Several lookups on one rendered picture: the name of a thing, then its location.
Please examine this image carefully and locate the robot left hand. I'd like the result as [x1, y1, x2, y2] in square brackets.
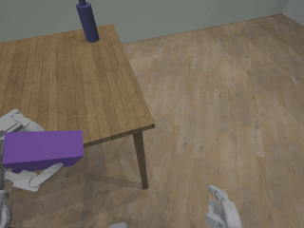
[0, 109, 64, 193]

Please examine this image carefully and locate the sponge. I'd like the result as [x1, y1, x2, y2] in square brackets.
[2, 130, 84, 173]

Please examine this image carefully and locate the robot right hand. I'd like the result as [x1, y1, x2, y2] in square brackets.
[205, 184, 243, 228]

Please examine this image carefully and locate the table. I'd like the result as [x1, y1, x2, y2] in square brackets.
[0, 24, 155, 228]

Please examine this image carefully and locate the left robot forearm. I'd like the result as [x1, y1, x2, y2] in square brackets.
[0, 190, 12, 228]

